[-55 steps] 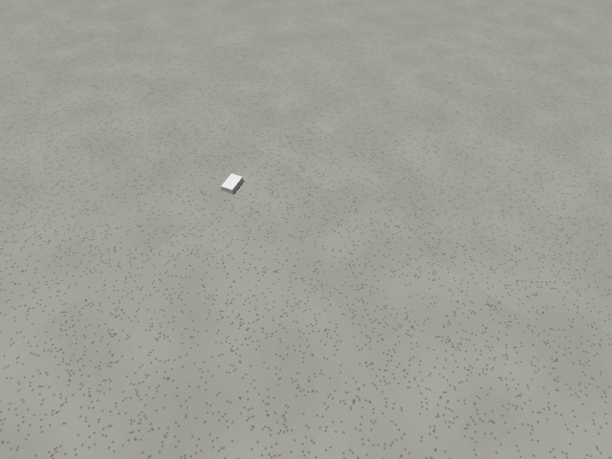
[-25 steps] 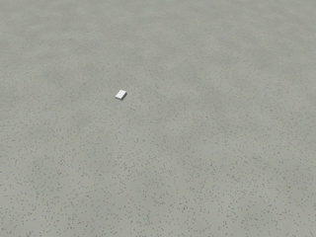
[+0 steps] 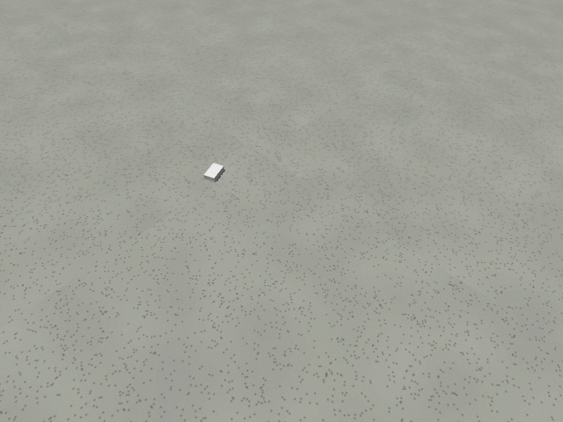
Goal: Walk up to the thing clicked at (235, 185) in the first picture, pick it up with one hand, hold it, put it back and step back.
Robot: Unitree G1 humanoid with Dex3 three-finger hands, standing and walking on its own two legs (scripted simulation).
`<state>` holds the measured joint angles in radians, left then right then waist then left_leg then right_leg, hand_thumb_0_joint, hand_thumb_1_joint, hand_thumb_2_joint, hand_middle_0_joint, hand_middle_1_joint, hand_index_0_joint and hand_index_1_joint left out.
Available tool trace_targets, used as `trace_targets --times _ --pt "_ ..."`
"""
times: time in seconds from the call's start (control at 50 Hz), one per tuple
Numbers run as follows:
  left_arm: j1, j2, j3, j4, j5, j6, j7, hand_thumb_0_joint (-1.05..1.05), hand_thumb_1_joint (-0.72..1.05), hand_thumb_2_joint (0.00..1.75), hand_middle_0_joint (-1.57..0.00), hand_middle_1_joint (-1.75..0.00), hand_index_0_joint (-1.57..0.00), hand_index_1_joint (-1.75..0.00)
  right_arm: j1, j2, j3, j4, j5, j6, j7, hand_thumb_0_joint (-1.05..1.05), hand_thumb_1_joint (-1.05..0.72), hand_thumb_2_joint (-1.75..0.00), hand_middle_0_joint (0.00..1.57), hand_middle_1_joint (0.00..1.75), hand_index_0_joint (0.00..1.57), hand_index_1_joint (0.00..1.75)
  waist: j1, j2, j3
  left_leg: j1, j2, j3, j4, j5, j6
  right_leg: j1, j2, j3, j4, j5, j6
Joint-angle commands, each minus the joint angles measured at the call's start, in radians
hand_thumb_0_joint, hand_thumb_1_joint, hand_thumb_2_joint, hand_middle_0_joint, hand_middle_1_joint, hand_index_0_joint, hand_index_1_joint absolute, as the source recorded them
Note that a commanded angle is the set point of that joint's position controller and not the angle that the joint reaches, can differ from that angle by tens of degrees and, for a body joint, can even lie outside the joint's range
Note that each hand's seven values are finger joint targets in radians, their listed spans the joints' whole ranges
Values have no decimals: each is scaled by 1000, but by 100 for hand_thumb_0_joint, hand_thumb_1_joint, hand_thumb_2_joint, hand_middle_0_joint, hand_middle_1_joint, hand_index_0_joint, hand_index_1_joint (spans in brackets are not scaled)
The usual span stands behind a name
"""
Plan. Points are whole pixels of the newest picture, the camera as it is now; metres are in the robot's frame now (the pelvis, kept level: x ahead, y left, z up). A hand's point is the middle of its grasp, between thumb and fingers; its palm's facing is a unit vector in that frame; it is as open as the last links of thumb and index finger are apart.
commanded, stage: stand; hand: left
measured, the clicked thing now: (214, 172) +1.39 +0.35 -0.77
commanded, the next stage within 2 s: walk up in 0.02 s
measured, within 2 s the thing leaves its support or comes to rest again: neither
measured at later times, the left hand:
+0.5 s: hand out of the picture +0.13 +0.36 -0.17, palm faces +0.31 -0.91 -0.27, open 7.4 cm
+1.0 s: hand (110, 334) +0.29 +0.30 -0.14, palm faces +0.62 -0.70 -0.35, open 7.4 cm
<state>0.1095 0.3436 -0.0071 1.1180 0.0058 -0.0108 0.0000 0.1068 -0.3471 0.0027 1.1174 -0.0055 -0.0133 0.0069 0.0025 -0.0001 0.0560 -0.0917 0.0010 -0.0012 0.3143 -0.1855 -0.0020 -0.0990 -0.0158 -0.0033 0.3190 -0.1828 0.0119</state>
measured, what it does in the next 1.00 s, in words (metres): walks ahead, turning left: left foot, then right foot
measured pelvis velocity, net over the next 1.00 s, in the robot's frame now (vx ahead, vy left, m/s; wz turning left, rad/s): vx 0.40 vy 0.03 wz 0.69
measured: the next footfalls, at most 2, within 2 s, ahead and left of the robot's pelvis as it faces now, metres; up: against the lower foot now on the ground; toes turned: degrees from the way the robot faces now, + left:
left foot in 0.34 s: +0.14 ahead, +0.19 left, +0.00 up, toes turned +23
right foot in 0.82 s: +0.53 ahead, -0.02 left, +0.00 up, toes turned +32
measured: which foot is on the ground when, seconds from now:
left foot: down 0.00-0.10, up 0.12-0.32, down 0.34-0.84, up 0.86-1.00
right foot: down 0.00-0.34, up 0.36-0.80, down 0.82-1.00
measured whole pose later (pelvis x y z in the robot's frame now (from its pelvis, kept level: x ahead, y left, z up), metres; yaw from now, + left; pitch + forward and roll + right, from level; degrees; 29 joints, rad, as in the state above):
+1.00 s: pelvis +0.40 +0.03 -0.02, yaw +40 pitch -1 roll +0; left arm 0.20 0.40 0.09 0.82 0.04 -0.01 -0.11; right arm 0.30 -0.48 -0.04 0.89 0.00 -0.08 -0.03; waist 0.07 0.01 0.05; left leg -0.51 0.04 0.05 1.14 -0.38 0.05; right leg -0.31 -0.07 -0.12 0.60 -0.28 -0.01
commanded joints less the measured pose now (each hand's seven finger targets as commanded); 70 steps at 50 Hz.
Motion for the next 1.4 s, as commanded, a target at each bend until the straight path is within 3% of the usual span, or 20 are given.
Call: trace_targets --times 0.0,0.06,0.1,0.28,0.32,0.34,0.36,0.46,0.72,0.78,0.8,0.82,0.84,0.94,1.04,1.12,1.16,1.2,1.3,1.38 --pt "-68 353 149 -165 27 -35 -28 0 90 90 -20 -30 -20 -30 65 -343 -109 -109 8 -36 11 0 -90 -90 20 30 20 30 30 -57 -127 -216 117 -280 12 -332 111 126 -67 -1 151 -349 -70" --pt "121 348 170 -182 36 -41 -54 0 90 90 -20 -30 -20 -30 -176 -275 -95 -245 -11 -47 34 0 -90 -90 20 30 20 30 187 -114 10 -721 -3 -84 189 -287 17 343 -242 184 -63 -565 -171" --pt "20 383 184 -246 36 -41 -56 0 90 90 -20 -30 -20 -30 -136 -266 -106 -257 -20 -47 30 0 -90 -90 20 30 20 30 148 -203 0 -755 86 30 570 -265 -3 255 -525 351 -232 -488 -275" --pt "-140 291 167 -374 57 -8 -100 0 90 90 -20 -30 -20 -30 312 -295 -160 -169 -12 -39 50 0 -90 -90 20 30 20 30 -86 -4 -119 94 -21 189 264 -72 8 -239 -175 -219 288 -374 -142" --pt "-160 174 125 -431 55 3 -109 0 90 90 -20 -30 -20 -30 529 -463 -201 -152 -26 -40 5 0 -90 -90 20 30 20 30 -179 338 -90 303 188 -312 37 -515 117 -654 -4 -176 874 -437 -80" --pt "-163 219 120 -465 44 1 -116 0 90 90 -20 -30 -20 -30 404 -544 -201 -221 -3 -50 1 0 -90 -90 20 30 20 30 -114 256 -84 143 414 -885 -264 -809 245 -723 9 18 958 -389 -66" --pt "-148 303 124 -449 52 -1 -117 0 90 90 -20 -30 -20 -30 265 -538 -194 -263 23 -56 -5 0 -90 -90 20 30 20 30 -41 122 6 -5 476 -947 -331 -864 291 -681 -69 130 974 -317 -54" --pt "6 329 139 -346 34 23 -124 0 90 90 -20 -30 -20 -30 163 -402 -122 -277 10 -103 -23 0 -90 -90 20 30 20 30 47 73 4 -164 223 -343 -165 -379 161 -468 -114 106 735 -117 8" --pt "-183 271 159 -435 43 22 -151 0 90 90 -20 -30 -20 -30 302 -426 -152 -316 -14 -119 -55 0 -90 -90 20 30 20 30 -24 120 -8 -83 204 -275 37 -36 212 -478 -117 80 382 -45 18" --pt "33 285 190 -372 41 -1 -135 0 90 90 -20 -30 -20 -30 207 -408 -137 -347 -18 -102 -67 0 -90 -90 20 30 20 30 121 104 -92 -262 179 -219 322 159 147 -82 -58 11 258 -96 -23" --pt "209 361 221 -322 48 -12 -118 0 90 90 -20 -30 -20 -30 237 -326 -107 -351 -18 -100 -70 0 -90 -90 20 30 20 30 207 -88 -183 -401 87 -150 657 134 99 155 -61 81 202 -183 -47" --pt "319 466 243 -306 64 -16 -101 0 90 90 -20 -30 -20 -30 244 -212 -67 -390 -7 -106 -71 0 -90 -90 20 30 20 30 246 -442 -205 -697 -57 -6 941 -310 62 282 -318 431 3 -469 -69" --pt "187 504 229 -330 48 -17 -93 0 90 90 -20 -30 -20 -30 282 -294 -86 -375 -9 -100 -87 0 -90 -90 20 30 20 30 153 -441 -175 -781 -33 31 1080 -362 58 218 -437 724 -163 -558 -151" --pt "65 326 179 -368 33 -17 -86 0 90 90 -20 -30 -20 -30 301 -336 -101 -265 4 -99 -44 0 -90 -90 20 30 20 30 47 -236 -12 -535 103 -10 785 -175 50 -101 -245 155 -10 -167 -195" --pt "125 300 167 -436 47 -8 -93 0 90 90 -20 -30 -20 -30 252 -285 -96 -313 1 -96 -38 0 -90 -90 20 30 20 30 85 -187 -20 -483 61 89 483 -89 40 -49 -265 20 36 115 -240" --pt "45 295 155 -513 43 15 -99 0 90 90 -20 -30 -20 -30 440 -288 -126 -281 10 -97 -61 0 -90 -90 20 30 20 30 -30 -91 -81 -38 6 133 324 130 73 -286 -207 -105 246 112 -183" --pt "134 214 134 -535 49 18 -92 0 90 90 -20 -30 -20 -30 578 -395 -164 -264 -7 -102 -90 0 -90 -90 20 30 20 30 -99 141 -164 232 163 -199 185 -129 168 -518 -76 -139 675 -28 -111" --pt "191 335 166 -550 56 40 -88 0 90 90 -20 -30 -20 -30 486 -508 -184 -362 22 -101 -120 0 -90 -90 20 30 20 30 -53 36 -187 169 516 -909 -13 -429 331 -710 -30 107 990 -377 -14" --pt "209 342 185 -471 61 56 -95 0 90 90 -20 -30 -20 -30 314 -409 -138 -351 4 -114 -116 0 -90 -90 20 30 20 30 27 53 -50 -250 288 -365 102 -212 242 -541 -139 115 902 -275 -7" --pt "162 306 185 -490 57 68 -118 0 90 90 -20 -30 -20 -30 293 -464 -150 -341 -20 -124 -104 0 -90 -90 20 30 20 30 19 158 -11 -384 232 -297 111 -350 241 -500 -124 65 757 -257 -4"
